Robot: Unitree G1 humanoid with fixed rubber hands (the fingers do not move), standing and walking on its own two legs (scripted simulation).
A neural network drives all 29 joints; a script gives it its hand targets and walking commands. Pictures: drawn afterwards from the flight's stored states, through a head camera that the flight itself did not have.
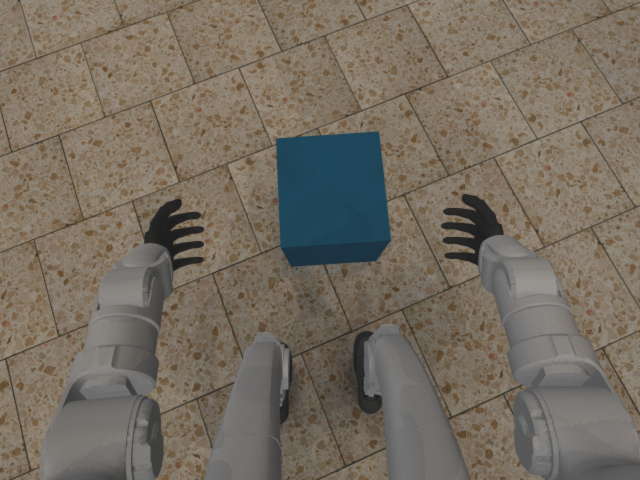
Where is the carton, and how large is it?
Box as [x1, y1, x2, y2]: [276, 131, 390, 266]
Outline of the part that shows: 378,131 276,138 280,243 281,248 291,266 375,260 390,240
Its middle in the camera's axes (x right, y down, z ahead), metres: +0.03 -0.09 +0.99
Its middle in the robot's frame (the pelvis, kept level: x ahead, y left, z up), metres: +0.57 -0.02 -0.55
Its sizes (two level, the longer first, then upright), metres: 0.261 0.241 0.262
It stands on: the floor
